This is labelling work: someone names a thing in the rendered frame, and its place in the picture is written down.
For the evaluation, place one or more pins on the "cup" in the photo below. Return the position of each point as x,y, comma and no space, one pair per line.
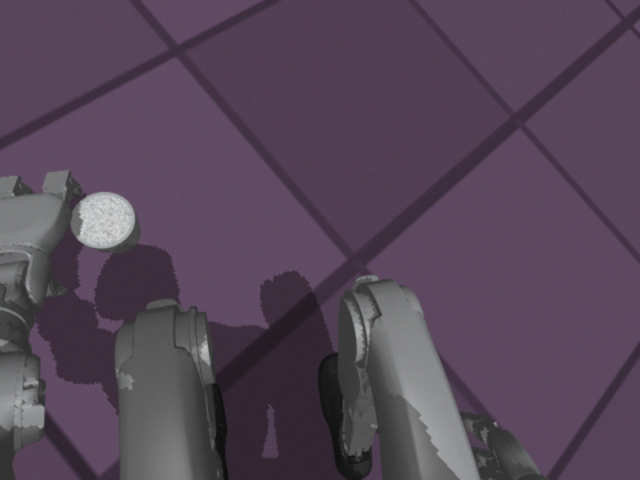
107,222

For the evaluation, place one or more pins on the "right robot hand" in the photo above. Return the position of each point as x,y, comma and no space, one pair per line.
507,458

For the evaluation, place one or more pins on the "left robot foot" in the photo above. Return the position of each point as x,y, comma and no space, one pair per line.
221,432

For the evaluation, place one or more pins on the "left robot arm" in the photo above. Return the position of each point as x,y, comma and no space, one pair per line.
24,277

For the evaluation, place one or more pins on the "left robot hand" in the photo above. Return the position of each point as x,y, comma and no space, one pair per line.
41,220

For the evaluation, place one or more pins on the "right robot foot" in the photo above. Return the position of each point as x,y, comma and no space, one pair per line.
351,467

